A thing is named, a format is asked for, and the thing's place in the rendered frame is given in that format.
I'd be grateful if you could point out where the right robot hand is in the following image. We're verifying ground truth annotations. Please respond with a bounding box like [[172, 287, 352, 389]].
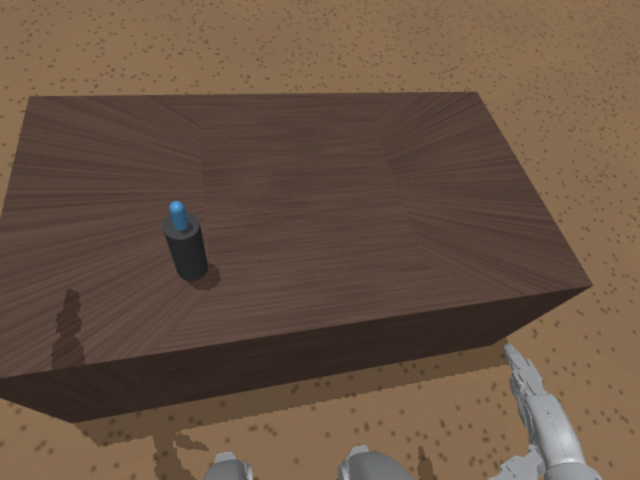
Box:
[[488, 343, 587, 480]]

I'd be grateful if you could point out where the right robot arm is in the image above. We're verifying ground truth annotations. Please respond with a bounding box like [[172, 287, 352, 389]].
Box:
[[544, 463, 603, 480]]

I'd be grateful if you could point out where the bottle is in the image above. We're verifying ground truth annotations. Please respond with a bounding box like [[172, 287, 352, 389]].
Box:
[[162, 201, 208, 281]]

